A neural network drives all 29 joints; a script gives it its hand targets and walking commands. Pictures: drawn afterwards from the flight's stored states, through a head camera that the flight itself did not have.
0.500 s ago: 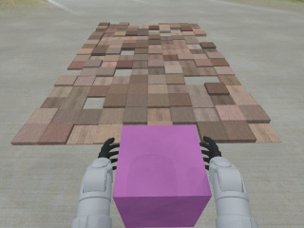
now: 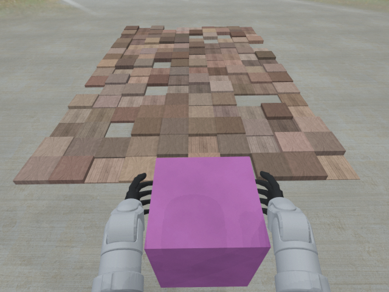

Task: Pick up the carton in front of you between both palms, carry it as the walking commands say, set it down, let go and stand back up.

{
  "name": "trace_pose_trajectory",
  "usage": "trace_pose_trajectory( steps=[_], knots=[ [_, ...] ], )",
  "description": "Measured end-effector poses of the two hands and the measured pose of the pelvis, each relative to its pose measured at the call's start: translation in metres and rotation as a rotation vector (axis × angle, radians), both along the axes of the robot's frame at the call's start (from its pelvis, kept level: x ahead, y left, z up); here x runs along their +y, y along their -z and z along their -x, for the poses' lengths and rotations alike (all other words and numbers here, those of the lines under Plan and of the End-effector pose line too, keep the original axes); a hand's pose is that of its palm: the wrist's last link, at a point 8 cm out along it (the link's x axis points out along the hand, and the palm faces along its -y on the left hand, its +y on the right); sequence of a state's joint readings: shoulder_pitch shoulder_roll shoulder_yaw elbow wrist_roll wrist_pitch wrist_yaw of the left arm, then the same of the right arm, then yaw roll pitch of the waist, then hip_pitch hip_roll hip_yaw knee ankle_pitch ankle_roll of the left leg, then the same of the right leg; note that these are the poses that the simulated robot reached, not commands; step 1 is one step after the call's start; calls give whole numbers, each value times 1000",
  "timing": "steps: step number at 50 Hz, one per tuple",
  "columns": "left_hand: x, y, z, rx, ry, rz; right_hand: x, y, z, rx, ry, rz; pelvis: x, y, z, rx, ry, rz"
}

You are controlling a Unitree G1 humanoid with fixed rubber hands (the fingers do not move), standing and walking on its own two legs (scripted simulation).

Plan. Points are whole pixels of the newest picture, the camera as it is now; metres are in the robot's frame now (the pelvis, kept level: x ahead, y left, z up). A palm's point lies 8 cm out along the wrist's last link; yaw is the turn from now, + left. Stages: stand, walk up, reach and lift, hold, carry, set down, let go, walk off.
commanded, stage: hold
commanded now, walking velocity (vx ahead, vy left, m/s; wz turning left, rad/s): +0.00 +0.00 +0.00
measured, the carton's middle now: (203, 224) +0.29 +0.00 -0.02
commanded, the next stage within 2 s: carry in 0.72 s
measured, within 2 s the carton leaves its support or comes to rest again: neither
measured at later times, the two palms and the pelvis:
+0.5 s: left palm (134, 207) +0.29 +0.15 +0.05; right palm (275, 205) +0.29 -0.15 +0.05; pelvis +0.00 +0.00 +0.00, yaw +0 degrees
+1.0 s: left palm (146, 182) +0.33 +0.12 +0.08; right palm (284, 183) +0.33 -0.17 +0.08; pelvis +0.05 -0.02 -0.01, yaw +0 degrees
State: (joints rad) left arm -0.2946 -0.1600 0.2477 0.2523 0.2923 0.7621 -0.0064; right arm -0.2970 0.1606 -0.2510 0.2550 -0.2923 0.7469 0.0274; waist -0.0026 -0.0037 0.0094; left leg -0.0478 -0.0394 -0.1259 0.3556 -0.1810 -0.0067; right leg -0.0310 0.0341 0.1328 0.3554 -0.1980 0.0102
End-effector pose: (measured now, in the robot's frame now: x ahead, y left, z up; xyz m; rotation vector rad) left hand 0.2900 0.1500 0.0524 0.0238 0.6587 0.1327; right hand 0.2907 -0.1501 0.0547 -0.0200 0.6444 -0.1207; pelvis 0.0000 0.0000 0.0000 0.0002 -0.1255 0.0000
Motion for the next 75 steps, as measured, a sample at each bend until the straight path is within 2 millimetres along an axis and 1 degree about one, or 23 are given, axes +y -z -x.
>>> trace_pose_trajectory(
  steps=[14,35,40,44,48,50,53,56,58,60,63,66,68,72,75],
  knots=[
    [-1,1,0,6,4,-7,-1,1,0,6,-5,9,-1,-1,-4,2,0,-1],
    [0,0,2,3,-2,-2,0,0,1,4,-2,3,-1,0,0,0,1,0],
    [-1,-2,-3,-13,0,-4,-1,-2,-3,-13,0,5,-1,2,-4,77,12,-4],
    [-8,-9,-15,-63,-3,3,-8,-9,-13,-62,13,-6,-7,8,-13,128,30,-6],
    [-22,-24,-32,-110,-4,15,-22,-20,-27,-108,32,-27,-18,11,-34,162,13,7],
    [-25,-30,-41,-114,-9,20,-25,-27,-36,-113,35,-33,-21,8,-47,183,-4,-2],
    [-22,-39,-54,-110,-28,33,-22,-37,-53,-108,34,-42,-21,2,-68,212,-10,-22],
    [-14,-44,-68,-111,-52,49,-13,-43,-73,-109,27,-51,-16,1,-93,227,-10,-34],
    [-6,-42,-79,-116,-66,60,-6,-43,-86,-113,24,-55,-10,7,-112,222,-3,-35],
    [0,-35,-91,-113,-76,74,0,-36,-98,-110,27,-56,-5,16,-132,219,18,-37],
    [-3,-26,-109,-37,-66,81,-3,-25,-107,-35,67,-66,-2,13,-161,222,40,-32],
    [-12,-26,-137,11,-31,92,-12,-23,-121,11,126,-81,-2,5,-190,225,46,-16],
    [-19,-29,-160,15,-12,96,-19,-27,-136,13,157,-87,-5,1,-211,226,46,-5],
    [-30,-30,-207,-1,-28,79,-33,-30,-180,-6,183,-92,-16,0,-258,225,43,6],
    [-39,-25,-244,-11,-51,70,-43,-25,-220,-15,176,-100,-28,7,-298,215,40,5]
  ],
)
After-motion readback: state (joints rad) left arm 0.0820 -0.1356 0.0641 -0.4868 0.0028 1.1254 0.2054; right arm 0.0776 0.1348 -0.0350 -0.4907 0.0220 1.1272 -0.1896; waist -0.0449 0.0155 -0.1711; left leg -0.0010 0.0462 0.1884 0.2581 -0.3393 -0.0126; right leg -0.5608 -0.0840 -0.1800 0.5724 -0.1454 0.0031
